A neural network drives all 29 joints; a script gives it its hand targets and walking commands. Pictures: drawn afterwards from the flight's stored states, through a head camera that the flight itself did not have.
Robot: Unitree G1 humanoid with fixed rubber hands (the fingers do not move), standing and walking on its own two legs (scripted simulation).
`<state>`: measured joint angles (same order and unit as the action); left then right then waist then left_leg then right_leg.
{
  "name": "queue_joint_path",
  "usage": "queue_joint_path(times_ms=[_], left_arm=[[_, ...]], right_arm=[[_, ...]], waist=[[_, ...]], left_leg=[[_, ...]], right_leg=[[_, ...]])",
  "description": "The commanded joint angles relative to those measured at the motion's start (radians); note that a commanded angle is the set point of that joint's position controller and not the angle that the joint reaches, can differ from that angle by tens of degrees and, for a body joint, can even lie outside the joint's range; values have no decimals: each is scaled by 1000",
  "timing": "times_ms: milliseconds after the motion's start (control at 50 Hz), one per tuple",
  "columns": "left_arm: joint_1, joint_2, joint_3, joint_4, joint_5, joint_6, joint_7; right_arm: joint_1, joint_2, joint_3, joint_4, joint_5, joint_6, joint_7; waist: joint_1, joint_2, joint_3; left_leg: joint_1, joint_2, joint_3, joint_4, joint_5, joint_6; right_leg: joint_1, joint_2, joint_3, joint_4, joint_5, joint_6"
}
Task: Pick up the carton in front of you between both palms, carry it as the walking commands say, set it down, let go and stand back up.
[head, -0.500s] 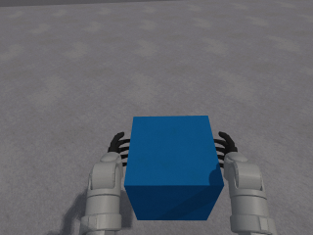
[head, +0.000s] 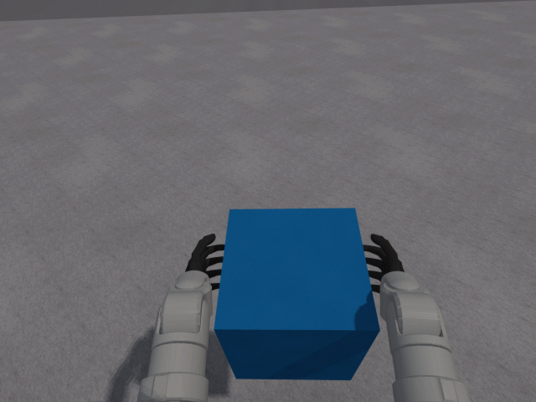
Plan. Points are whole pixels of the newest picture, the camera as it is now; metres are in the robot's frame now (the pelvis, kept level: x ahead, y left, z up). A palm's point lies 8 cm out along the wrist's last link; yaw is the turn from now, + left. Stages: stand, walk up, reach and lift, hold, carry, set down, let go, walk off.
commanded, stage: carry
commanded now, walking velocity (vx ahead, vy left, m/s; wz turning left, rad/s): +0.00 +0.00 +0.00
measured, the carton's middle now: (292, 298) +0.31 +0.00 -0.04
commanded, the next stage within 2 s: hold in 0.04 s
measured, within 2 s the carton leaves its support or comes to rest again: neither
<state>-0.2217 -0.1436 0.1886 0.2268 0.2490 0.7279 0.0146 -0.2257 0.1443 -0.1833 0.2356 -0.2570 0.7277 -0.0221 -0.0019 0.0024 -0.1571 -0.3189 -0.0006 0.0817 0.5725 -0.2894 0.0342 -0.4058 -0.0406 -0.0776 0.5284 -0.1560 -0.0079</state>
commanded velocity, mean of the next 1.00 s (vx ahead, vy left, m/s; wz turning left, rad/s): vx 0.00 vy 0.00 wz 0.00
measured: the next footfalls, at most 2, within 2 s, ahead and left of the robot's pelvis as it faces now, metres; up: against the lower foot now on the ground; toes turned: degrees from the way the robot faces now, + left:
none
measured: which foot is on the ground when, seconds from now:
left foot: down 0.00-1.00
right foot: down 0.00-1.00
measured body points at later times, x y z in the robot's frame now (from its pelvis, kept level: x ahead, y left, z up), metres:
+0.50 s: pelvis +0.02 -0.03 +0.01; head -0.03 -0.05 +0.46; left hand +0.30 +0.16 +0.05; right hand +0.34 -0.14 +0.05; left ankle +0.01 +0.10 -0.73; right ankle +0.07 -0.11 -0.73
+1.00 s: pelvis -0.02 -0.03 -0.05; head +0.18 -0.03 +0.35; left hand +0.35 +0.17 -0.12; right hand +0.39 -0.13 -0.14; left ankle +0.01 +0.10 -0.73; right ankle +0.07 -0.12 -0.73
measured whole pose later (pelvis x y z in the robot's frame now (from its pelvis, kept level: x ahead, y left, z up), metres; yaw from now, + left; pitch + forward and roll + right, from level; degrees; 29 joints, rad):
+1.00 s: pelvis -0.02 -0.03 -0.05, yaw +5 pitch +21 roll +2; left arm -0.63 -0.15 0.50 0.56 0.30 0.20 -0.01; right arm -0.64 0.14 -0.42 0.58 -0.33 0.20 -0.02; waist 0.04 0.01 0.09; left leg -0.92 -0.06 -0.05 0.92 -0.35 -0.02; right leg -1.00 0.05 0.03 0.90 -0.26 -0.04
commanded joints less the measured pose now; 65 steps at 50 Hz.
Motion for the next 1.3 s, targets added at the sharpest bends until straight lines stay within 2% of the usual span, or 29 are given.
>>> queue_joint_path(times_ms=[0,20,40,60,80,100,140,200,320,420,460,540,620,700,740,800,900,960,1000,1080,1180,1280], left_arm=[[-445,-888,-510,-53,-240,-33,-225],[-448,-890,-512,-55,-241,-34,-226],[-469,-928,-517,-35,-253,-42,-237],[-490,-937,-518,-54,-251,-52,-237],[-494,-939,-511,-42,-240,-55,-237],[-484,-946,-497,-16,-227,-57,-235],[-482,-945,-480,18,-222,-59,-235],[-514,-957,-480,37,-238,-64,-246],[-542,-947,-466,52,-240,-53,-263],[-549,-930,-439,50,-217,-56,-263],[-571,-911,-404,74,-194,-65,-263],[-675,-882,-285,188,-124,-106,-268],[-795,-819,-119,312,-17,-167,-252],[-808,-708,30,388,80,-245,-215],[-795,-666,67,408,102,-302,-204],[-805,-664,50,420,87,-408,-203],[-881,-758,-100,412,-3,-560,-211],[-938,-809,-216,357,-68,-600,-211],[-967,-829,-284,315,-108,-602,-204],[-997,-866,-343,291,-150,-566,-190],[-1032,-901,-290,366,-135,-496,-189],[-1114,-890,-232,413,-121,-473,-180]], right_arm=[[-453,895,512,-61,244,-37,230],[-456,897,514,-63,246,-37,230],[-483,949,545,-115,265,-36,245],[-507,946,549,-128,263,-39,257],[-519,949,543,-107,261,-41,267],[-534,953,551,-96,267,-43,275],[-542,964,557,-71,273,-42,283],[-530,972,528,-36,248,-39,277],[-501,970,469,16,217,-32,260],[-524,987,460,26,223,-30,256],[-559,993,439,53,217,-35,254],[-679,990,337,177,169,-69,253],[-793,918,160,324,57,-131,226],[-786,770,-16,423,-63,-219,178],[-775,709,-54,439,-94,-282,161],[-794,697,-23,444,-85,-392,148],[-877,789,157,435,-15,-549,139],[-936,835,286,367,37,-593,139],[-979,839,351,316,67,-599,139],[-1015,824,391,296,81,-567,153],[-1042,810,313,394,52,-504,198],[-1104,796,235,479,38,-480,228]], waist=[[0,-1,-175],[-1,-1,-173],[15,67,-78],[11,94,-103],[9,82,-91],[22,84,-78],[33,36,-65],[13,2,-51],[-15,-9,-39],[3,-12,-58],[16,-16,-43],[36,-15,6],[38,-11,57],[35,-7,59],[34,-8,23],[35,-10,-95],[55,-16,-411],[62,-28,-672],[60,-42,-821],[40,-49,-901],[18,-32,-775],[17,-25,-749]], left_leg=[[-7,121,-123,-133,25,15],[-8,121,-123,-134,23,15],[-8,-25,-210,-228,113,19],[-8,-13,-240,-249,43,22],[18,-16,-235,-249,48,20],[57,-22,-227,-249,39,21],[84,-27,-216,-235,55,21],[64,-28,-213,-238,45,21],[70,-41,-203,-228,106,11],[52,-54,-198,-228,124,14],[33,-58,-196,-224,91,21],[-32,-59,-186,-188,-14,32],[-125,-59,-169,-117,-72,29],[-230,-68,-158,-35,-49,17],[-286,-81,-151,10,-10,8],[-381,-104,-144,86,54,-4],[-571,-133,-133,215,134,-24],[-663,-143,-127,304,196,-41],[-709,-147,-123,360,228,-48],[-735,-153,-122,450,213,-60],[-826,-154,-123,515,83,-73],[-905,-160,-116,589,57,-78]], right_leg=[[133,-91,106,-72,-3,-19],[132,-90,107,-73,-6,-19],[409,131,145,-45,38,-38],[429,128,150,-37,17,-41],[396,134,148,-48,13,-36],[371,128,153,-57,0,-30],[367,121,161,-79,-9,-20],[409,122,158,-90,-12,-22],[462,104,175,-122,51,-33],[531,84,189,-130,122,-24],[533,75,194,-127,106,-18],[477,68,200,-107,-31,-16],[378,72,205,-62,-128,-22],[270,82,209,9,-105,-24],[215,89,210,56,-45,-20],[167,100,213,144,77,-12],[140,118,220,320,275,-1],[147,124,214,439,396,4],[127,131,205,507,422,8],[-84,156,166,573,265,11],[-386,171,133,621,42,-3],[-565,178,115,694,-11,-7]])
